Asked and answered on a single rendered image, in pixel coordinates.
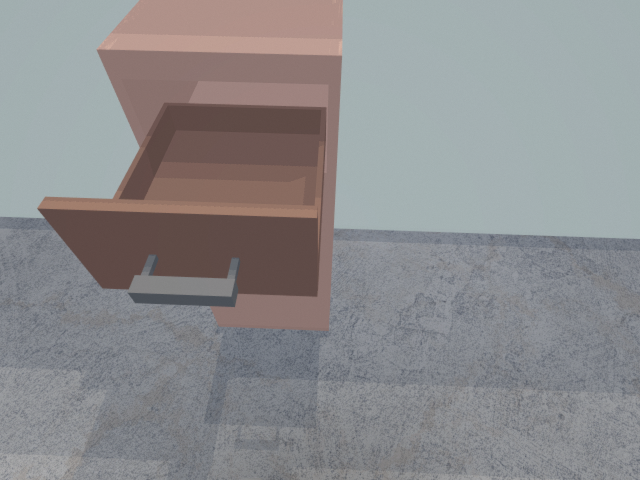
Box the handle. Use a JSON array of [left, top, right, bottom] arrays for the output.
[[127, 254, 240, 307]]

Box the cabinet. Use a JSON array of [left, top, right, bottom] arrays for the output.
[[96, 0, 343, 331]]

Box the drawer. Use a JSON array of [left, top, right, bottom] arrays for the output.
[[37, 103, 326, 297]]

